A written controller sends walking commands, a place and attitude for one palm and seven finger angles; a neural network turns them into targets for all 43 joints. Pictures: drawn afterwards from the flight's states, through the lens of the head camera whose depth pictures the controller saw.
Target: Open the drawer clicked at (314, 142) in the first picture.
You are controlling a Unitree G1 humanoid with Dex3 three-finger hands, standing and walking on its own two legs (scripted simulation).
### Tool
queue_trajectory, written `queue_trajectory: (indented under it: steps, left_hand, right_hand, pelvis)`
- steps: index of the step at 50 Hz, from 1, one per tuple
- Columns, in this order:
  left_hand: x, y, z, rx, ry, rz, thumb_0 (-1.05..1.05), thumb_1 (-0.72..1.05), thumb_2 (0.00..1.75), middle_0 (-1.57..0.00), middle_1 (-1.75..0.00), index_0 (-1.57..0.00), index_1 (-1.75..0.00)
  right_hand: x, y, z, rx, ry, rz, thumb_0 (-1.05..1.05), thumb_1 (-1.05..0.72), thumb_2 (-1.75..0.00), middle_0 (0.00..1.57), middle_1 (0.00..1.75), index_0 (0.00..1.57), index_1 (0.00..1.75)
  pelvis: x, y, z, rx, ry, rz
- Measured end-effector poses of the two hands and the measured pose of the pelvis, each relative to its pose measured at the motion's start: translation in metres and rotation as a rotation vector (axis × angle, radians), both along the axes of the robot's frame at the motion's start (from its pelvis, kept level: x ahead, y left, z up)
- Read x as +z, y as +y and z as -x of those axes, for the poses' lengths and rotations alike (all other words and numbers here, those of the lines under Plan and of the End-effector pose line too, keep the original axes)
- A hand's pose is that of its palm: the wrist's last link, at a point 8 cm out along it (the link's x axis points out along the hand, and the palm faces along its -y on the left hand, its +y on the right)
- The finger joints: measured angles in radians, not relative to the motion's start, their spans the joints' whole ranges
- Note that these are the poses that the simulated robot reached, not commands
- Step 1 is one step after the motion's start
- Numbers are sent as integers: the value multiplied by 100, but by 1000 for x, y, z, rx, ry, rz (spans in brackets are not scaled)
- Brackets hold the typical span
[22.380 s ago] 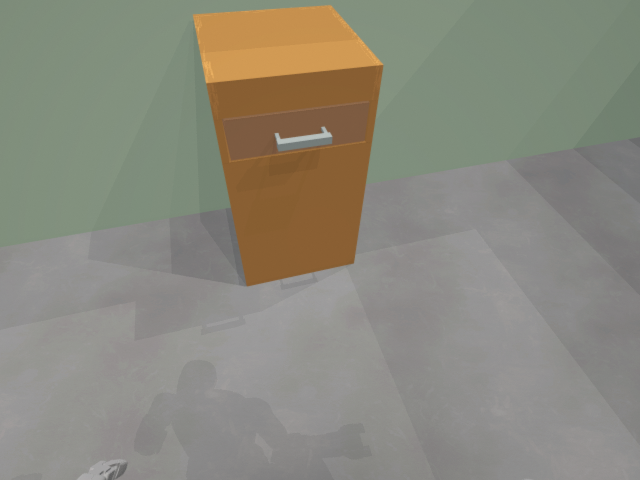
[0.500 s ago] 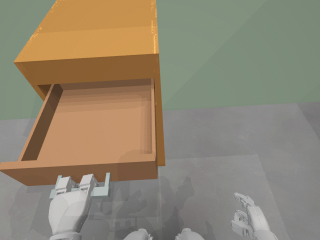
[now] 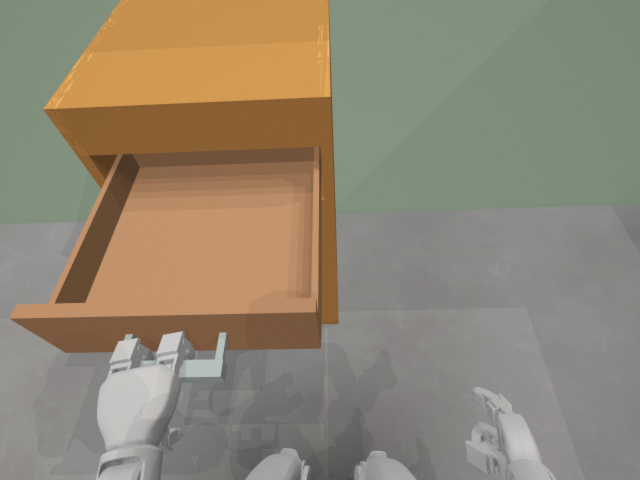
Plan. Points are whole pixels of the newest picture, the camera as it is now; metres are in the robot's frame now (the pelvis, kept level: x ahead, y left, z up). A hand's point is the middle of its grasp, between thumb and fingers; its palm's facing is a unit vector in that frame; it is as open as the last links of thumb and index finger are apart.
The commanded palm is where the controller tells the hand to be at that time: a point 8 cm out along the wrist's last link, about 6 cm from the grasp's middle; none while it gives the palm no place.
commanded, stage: open the thumb to release the handle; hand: left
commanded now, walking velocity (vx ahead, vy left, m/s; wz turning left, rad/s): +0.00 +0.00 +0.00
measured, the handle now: (172, 356) +0.27 +0.23 -0.03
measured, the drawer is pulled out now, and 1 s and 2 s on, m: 0.30 0.30 0.30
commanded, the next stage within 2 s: lift the hand off the handle in 0.06 s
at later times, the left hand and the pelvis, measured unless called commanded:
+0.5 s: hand (166, 395) +0.23 +0.23 -0.05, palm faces -0.01 -0.05 -1.00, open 13.7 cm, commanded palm +0.21 +0.22 +0.00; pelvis -0.01 +0.01 +0.00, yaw +0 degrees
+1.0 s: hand (161, 388) +0.23 +0.22 -0.02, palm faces -0.01 -0.08 -1.00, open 13.6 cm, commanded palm +0.21 +0.22 +0.04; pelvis +0.01 +0.01 +0.02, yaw +0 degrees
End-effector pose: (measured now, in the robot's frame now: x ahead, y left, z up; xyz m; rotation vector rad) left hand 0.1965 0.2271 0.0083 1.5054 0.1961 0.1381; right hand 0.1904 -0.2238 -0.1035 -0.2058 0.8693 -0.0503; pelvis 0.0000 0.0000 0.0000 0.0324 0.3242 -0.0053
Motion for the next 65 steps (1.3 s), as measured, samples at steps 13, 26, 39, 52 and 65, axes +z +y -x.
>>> queue_trajectory:
  steps: [13, 26, 39, 52, 65]
  left_hand:
    - [-4, 0, -1, -13, -26, -11, 0, -46, 31, -27, -120, -32, -120]
    - [-5, 1, -13, -11, -17, -11, 0, -49, 30, -30, -120, -33, -124]
    - [10, -4, -15, -34, -14, 15, 0, -49, 30, -32, -120, -35, -122]
    - [28, -4, -15, -18, -17, 18, 0, -49, 30, -32, -120, -36, -122]
    - [43, 3, -16, -40, -5, 28, 0, -49, 30, -32, -120, -39, -122]
  right_hand:
    - [-4, -5, 7, -9, 13, 27, 1, -91, -90, 20, 30, 20, 30]
    - [-10, 6, 18, -21, 54, 5, 2, -91, -90, 20, 30, 20, 30]
    - [12, 2, 14, -44, 23, 19, 2, -91, -90, 20, 30, 20, 30]
    - [32, 6, -2, -31, -15, 5, 2, -91, -90, 20, 30, 20, 30]
    - [43, 10, -9, -28, -29, -1, 2, -91, -90, 20, 30, 20, 30]
  pelvis:
    - [-3, 4, 6, 8, -2, 9]
    - [-1, 6, 7, 10, -4, 12]
    - [12, 10, 1, 1, -37, 16]
    - [24, 12, -6, -2, -75, 17]
    - [34, 13, -11, -8, -95, 18]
